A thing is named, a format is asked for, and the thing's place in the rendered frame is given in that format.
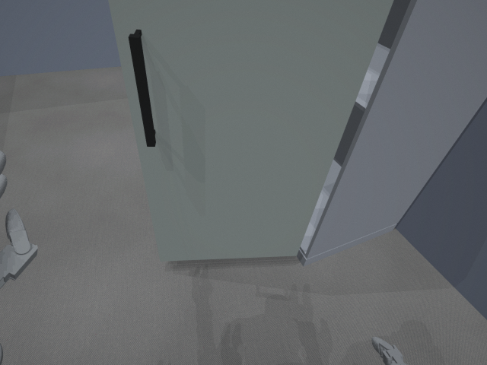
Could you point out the fridge door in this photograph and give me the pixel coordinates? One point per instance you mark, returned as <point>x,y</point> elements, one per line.
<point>249,101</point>

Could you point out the handle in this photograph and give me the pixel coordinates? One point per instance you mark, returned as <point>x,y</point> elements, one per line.
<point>138,61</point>

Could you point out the robot left hand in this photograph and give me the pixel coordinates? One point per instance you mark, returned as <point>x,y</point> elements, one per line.
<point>16,257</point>

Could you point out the robot right hand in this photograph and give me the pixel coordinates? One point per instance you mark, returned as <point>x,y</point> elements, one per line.
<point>390,354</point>

